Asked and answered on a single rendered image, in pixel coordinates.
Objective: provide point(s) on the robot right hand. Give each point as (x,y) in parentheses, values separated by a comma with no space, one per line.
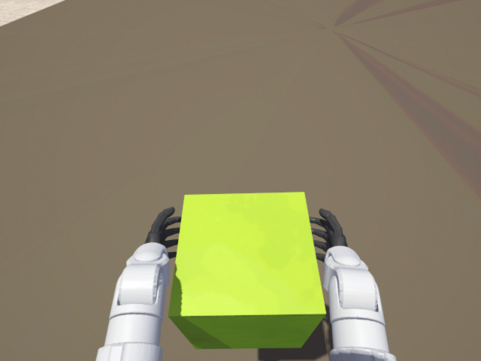
(334,235)

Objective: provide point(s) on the robot left hand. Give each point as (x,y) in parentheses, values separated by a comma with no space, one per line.
(159,233)

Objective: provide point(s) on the robot left forearm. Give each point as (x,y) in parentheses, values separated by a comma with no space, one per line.
(137,311)

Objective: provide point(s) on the carton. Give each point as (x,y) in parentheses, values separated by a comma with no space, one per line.
(246,274)

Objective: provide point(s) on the robot right forearm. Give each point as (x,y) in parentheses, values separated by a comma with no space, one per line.
(356,312)

